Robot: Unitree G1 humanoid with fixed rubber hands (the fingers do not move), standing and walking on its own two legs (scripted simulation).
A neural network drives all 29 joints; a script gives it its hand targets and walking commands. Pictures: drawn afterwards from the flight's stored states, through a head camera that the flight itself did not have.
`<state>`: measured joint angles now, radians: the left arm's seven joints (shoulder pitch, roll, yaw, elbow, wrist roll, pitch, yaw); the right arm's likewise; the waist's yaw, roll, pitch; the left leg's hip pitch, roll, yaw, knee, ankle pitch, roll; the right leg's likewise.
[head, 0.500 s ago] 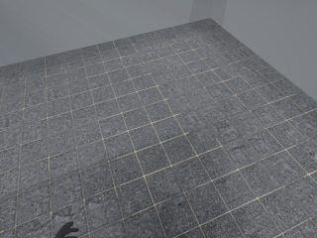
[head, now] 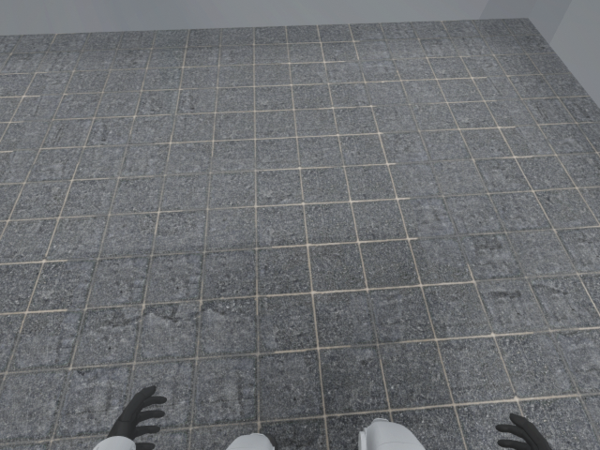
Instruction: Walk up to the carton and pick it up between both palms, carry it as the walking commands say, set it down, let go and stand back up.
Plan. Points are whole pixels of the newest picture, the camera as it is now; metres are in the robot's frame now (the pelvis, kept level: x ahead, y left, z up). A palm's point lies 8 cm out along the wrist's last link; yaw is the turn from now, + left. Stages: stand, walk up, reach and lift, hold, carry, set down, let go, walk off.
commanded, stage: walk up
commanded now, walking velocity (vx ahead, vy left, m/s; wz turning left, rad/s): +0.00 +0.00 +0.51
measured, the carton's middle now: out of the picture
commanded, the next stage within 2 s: none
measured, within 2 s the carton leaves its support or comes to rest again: neither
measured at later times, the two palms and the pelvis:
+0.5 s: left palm out of the picture -0.03 +0.29 -0.14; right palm out of the picture +0.12 -0.24 -0.12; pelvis -0.05 +0.00 -0.01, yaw +17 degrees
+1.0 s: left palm out of the picture -0.08 +0.27 -0.10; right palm (487, 441) +0.15 -0.23 -0.13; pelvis -0.06 -0.03 +0.00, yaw +32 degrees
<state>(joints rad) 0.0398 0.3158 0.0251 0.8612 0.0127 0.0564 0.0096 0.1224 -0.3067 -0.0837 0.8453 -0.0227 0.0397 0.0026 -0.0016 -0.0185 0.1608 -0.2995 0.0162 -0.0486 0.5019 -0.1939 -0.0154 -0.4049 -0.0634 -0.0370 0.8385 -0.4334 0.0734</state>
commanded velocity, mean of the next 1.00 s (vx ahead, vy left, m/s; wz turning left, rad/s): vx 0.00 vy -0.01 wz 0.50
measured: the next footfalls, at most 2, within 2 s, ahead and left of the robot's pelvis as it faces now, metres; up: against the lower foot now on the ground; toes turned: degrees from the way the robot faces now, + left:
right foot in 0.08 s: +0.06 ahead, -0.15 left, +0.00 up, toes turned -1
left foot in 0.48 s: -0.04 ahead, +0.11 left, +0.00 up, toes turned +21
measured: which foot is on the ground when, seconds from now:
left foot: down 0.00-0.08, up 0.10-0.46, down 0.48-0.92, up 0.94-1.00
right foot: up 0.00-0.06, down 0.08-0.46, up 0.48-0.92, down 0.94-1.00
